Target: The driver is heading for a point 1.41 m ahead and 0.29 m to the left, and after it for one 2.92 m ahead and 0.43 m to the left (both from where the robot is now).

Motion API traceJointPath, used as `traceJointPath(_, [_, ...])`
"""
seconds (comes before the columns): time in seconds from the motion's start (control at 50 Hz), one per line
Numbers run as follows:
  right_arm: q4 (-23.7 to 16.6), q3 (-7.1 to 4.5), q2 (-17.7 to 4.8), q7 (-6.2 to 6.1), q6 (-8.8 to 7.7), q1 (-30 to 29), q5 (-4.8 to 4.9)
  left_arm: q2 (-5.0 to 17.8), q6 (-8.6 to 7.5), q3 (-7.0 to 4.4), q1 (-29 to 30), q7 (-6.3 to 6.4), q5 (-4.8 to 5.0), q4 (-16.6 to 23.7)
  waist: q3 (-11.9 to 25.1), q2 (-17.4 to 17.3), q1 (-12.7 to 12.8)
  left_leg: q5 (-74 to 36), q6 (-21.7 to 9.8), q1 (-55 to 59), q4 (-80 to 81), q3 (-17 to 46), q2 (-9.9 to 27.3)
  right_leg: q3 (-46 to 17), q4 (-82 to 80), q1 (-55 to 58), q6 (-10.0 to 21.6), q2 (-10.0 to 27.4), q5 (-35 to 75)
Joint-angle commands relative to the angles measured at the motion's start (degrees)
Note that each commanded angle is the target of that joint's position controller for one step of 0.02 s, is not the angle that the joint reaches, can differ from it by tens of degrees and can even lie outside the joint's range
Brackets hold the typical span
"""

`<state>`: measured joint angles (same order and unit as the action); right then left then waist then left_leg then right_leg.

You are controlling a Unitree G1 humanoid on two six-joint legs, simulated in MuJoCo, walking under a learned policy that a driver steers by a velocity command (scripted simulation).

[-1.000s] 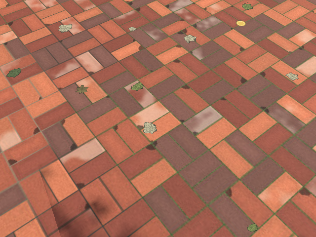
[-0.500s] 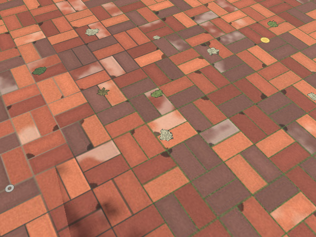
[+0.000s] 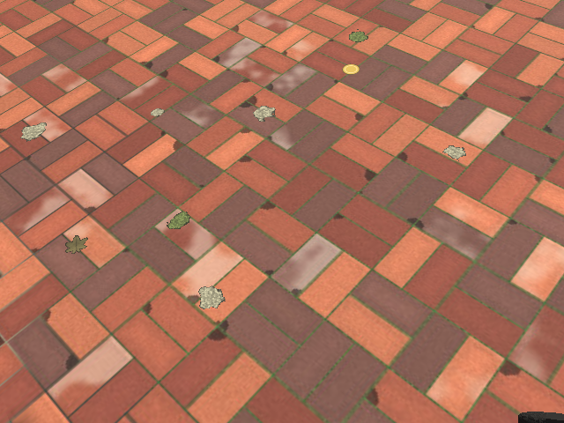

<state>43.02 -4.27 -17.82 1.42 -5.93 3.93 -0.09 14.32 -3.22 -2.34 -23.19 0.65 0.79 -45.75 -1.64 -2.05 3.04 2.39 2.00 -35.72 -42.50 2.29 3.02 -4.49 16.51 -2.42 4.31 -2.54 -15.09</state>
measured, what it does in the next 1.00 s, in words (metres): walks ahead, turning left: left foot, then right foot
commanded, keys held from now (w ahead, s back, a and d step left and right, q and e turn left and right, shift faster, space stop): w+q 0.92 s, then w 0.08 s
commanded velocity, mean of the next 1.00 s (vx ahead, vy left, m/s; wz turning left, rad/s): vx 0.49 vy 0.00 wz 0.36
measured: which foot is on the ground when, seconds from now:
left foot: up 0.00-0.20, down 0.22-0.70, up 0.72-1.00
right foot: down 0.00-0.24, up 0.26-0.66, down 0.68-1.00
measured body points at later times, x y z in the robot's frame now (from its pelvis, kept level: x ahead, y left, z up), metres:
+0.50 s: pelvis +0.30 +0.04 +0.00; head +0.34 +0.05 +0.44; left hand +0.46 +0.32 -0.09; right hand +0.39 -0.23 -0.12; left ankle +0.29 +0.12 -0.75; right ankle +0.46 -0.12 -0.69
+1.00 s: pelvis +0.58 +0.04 +0.00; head +0.61 +0.05 +0.44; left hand +0.49 +0.32 -0.12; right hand +0.87 -0.11 -0.09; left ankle +0.63 +0.24 -0.68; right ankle +0.58 -0.08 -0.75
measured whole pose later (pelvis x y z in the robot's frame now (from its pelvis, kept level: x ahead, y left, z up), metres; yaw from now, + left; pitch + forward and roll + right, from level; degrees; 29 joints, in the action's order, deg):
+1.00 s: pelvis +0.58 +0.04 +0.00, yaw +27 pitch +1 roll -2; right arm 37.1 -3.9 -18.2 1.1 -1.2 9.2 1.1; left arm 16.2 -5.4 -3.8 -19.9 -0.1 -0.3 -44.9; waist -1.9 -2.7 4.3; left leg 7.5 0.9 -39.4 -52.5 3.6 4.7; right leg 7.4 15.9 -3.7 1.1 -0.8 -13.4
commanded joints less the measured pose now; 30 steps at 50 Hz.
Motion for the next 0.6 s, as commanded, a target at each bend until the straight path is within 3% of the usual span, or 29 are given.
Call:
traceJointPath(0.02, [-5.5, 0.55, -1.0, 0.98, -0.95, -9.1, 0.65, 11.1, -0.99, -3.02, 0.1, 1.05, 0.06, 3.2, -2.7, 7.8, 1.5, -10.1, 0.8, 2.0, 9.8, -3.1, -1.9, -5.9, -8.3, -4.4, 6.9, 10.8, 11.0])
traceJointPath(0.1, [-7.2, 0.78, -2.1, 2.04, -1.14, -12.2, 1.44, 10.8, -0.92, -3.04, -2.5, 0.67, 0.07, 1.3, -5.2, 7.6, 2.5, -9.9, -2.5, -0.1, 14.6, -3.2, -1.4, -4.8, -7.6, 2.0, 6.4, 14.2, 14.4])
traceJointPath(0.14, [-7.2, 0.54, -3.3, 2.49, -1.27, -10.9, 1.43, 11.3, -0.51, -3.25, -2.3, 0.7, -0.04, 1.0, -4.2, 8.0, 1.3, -6.1, -4.9, 0.5, 15.5, -3.8, -1.9, -3.5, -4.6, 6.8, 5.5, 15.7, 23.8])
traceJointPath(0.18, [-5.8, -0.54, -5.6, 2.26, -0.94, -4.7, 1.28, 12.7, 0.1, -3.6, -1.4, 0.93, -0.6, 1.3, 1.5, 9.5, -1.9, -0.5, -7.4, 8.0, 13.9, -6.2, -5.3, -1.3, 4.2, 10.8, 4.2, 15.1, 47.3])
traceJointPath(0.2, [-3.9, -1.56, -7.5, 1.83, -0.61, 2.7, 1.2, 12.8, 0.68, -3.47, -0.5, 1.02, -0.87, 1.5, 6.6, 9.0, -5.9, -0.2, -9.3, 17.2, 14.6, -8.0, -7.6, 1.1, 14.3, 10.4, 3.0, 13.3, 57.3])
traceJointPath(0.22, [-2.2, -2.19, -9.2, 1.35, -0.14, 11.4, 1.02, 12.2, 0.91, -2.93, -0.3, 1.29, -1.35, 2.2, 12.5, 7.1, -10.0, -1.0, -11.8, 33.0, 12.5, -2.8, -3.7, 2.2, 27.6, 0.9, 1.4, 12.2, 52.0])
traceJointPath(0.24, [-1.9, -3.58, -14.7, 1.13, 0.14, 18.2, 0.26, 6.8, 0.12, -1.4, -6.7, 0.75, -1.88, 4.1, 21.9, -6.5, -7.3, 7.7, -22.3, 55.9, 12.5, 25.8, 11.5, 3.6, 52.3, -22.4, -3.3, 3.8, 23.4])
traceJointPath(0.26, [-0.6, -2.63, -10.8, 1.56, 0.11, 19.4, 1.53, 6.7, -1.37, -0.69, -5.5, 0.15, -1.27, 3.8, 25.0, -11.1, -8.0, 18.7, -25.2, 61.4, 24.2, 45.9, 16.5, -1.8, 61.8, -33.9, -4.2, -2.4, -14.8])
traceJointPath(0.28, [-1.0, -1.89, -8.5, 1.2, 0.3, 16.0, 1.79, 10.7, -2.76, -1.58, 1.5, -0.6, 0.9, 6.0, 15.2, -7.0, -9.0, 24.5, -21.9, 55.1, 26.5, 40.2, 15.1, -4.6, 64.7, -40.4, -3.3, 1.4, -12.4])
traceJointPath(0.3, [-2.1, -1.56, -7.7, 0.86, 0.56, 12.8, 1.24, 11.2, -3.85, -1.32, 6.5, -0.92, 1.51, 7.5, 9.1, -1.5, -8.2, 22.2, -19.8, 45.9, 27.9, 33.1, 13.1, -3.5, 61.6, -40.2, -2.3, 4.1, -8.1])
traceJointPath(0.32, [-2.6, -1.18, -6.8, 0.74, 0.62, 10.2, 0.58, 10.6, -4.47, -1.33, 9.2, -0.88, 0.47, 8.1, 4.3, 2.8, -6.2, 16.1, -19.1, 36.9, 29.3, 28.2, 10.9, -2.5, 56.4, -38.7, -2.2, 5.9, -5.5])
traceJointPath(0.36, [-3.8, -0.61, -5.6, 0.32, 0.52, 7.5, -0.29, 10.1, -3.96, -1.66, 7.6, -0.63, -1.14, 8.0, 2.5, 0.9, -2.5, 7.5, -18.8, 27.9, 31.5, 22.7, 7.2, -2.3, 49.9, -32.8, -3.0, 8.2, -2.7])
traceJointPath(0.4, [-3.9, -0.77, -5.9, -0.19, 0.55, 7.6, 0.52, 8.8, -3.03, -1.38, 6.4, -0.37, -1.77, 8.3, 1.9, -0.8, -1.3, 2.6, -19.6, 23.0, 32.7, 19.0, 6.1, -0.9, 44.8, -31.3, -5.0, 8.7, -2.4])
traceJointPath(0.44, [-3.6, -1.26, -7.5, -0.83, 0.52, 8.8, 0.85, 7.4, -2.61, -0.79, 9.9, 0.0, -2.15, 10.0, 0.4, -0.8, -2.1, -0.5, -19.2, 19.1, 33.3, 15.2, 4.6, 0.6, 37.4, -31.2, -7.0, 8.4, 2.6])
traceJointPath(0.52, [-2.6, -1.82, -8.9, -1.78, 1.52, 13.2, 1.62, 5.3, -3.35, 0.11, 19.5, -0.41, -1.59, 12.3, 0.4, -1.0, -6.4, 1.7, -15.2, 16.1, 30.9, 11.5, 1.0, 1.9, 19.6, -24.5, -8.7, 4.4, 19.5])
traceJointPath(0.6, [-1.9, -1.78, -8.3, -2.22, 2.79, 16.8, 2.1, 7.8, -3.96, -0.94, 22.4, -1.17, -0.3, 13.6, 1.7, -2.6, -6.9, 6.7, -13.3, 23.0, 24.8, 17.7, 3.3, -0.6, 12.6, -22.4, -8.0, 3.1, 17.8])
Velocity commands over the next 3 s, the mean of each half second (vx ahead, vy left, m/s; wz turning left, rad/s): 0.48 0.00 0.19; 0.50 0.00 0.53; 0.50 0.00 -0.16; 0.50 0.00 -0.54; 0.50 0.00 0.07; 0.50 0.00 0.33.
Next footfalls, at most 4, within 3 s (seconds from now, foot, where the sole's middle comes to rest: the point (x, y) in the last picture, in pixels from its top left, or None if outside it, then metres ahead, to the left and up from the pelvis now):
0.22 left None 0.33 0.12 -0.79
0.68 right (359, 365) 0.62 -0.06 -0.79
1.18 left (220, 312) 0.76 0.30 -0.79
1.72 right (278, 209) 1.12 0.16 -0.79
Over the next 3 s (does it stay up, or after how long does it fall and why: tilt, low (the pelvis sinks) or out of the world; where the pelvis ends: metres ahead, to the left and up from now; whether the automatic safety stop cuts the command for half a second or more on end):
stays up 1.64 0.31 0.00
